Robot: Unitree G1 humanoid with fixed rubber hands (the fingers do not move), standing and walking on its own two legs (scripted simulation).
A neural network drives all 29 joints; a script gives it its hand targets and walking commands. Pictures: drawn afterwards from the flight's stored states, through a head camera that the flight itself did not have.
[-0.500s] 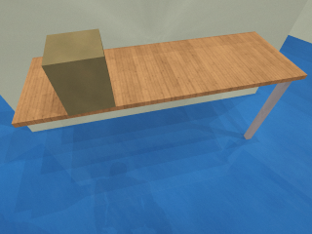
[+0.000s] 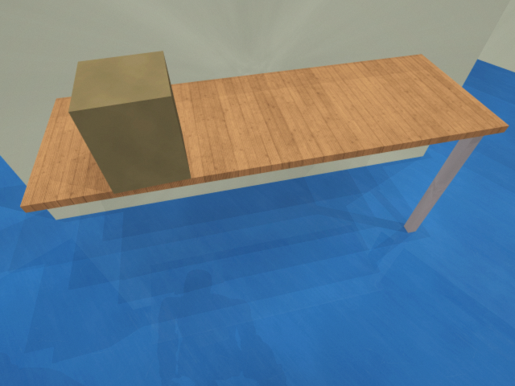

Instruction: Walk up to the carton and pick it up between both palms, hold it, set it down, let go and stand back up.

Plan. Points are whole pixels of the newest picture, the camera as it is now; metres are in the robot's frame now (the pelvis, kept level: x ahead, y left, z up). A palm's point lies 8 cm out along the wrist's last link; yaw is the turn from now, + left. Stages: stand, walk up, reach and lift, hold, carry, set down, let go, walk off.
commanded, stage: stand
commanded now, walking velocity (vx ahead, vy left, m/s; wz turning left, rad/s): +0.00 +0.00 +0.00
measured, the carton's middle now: (138, 123) +0.69 +0.33 -0.01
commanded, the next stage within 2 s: none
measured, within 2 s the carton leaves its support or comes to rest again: neither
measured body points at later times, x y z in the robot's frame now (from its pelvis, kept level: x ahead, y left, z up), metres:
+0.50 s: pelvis +0.00 -0.01 +0.00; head +0.01 -0.01 +0.45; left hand -0.03 +0.19 -0.16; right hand -0.03 -0.20 -0.17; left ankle -0.06 +0.12 -0.74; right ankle -0.06 -0.12 -0.74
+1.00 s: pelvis +0.01 -0.02 +0.00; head +0.02 -0.03 +0.45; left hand -0.02 +0.18 -0.16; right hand -0.03 -0.22 -0.17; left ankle -0.06 +0.12 -0.74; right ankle -0.06 -0.12 -0.74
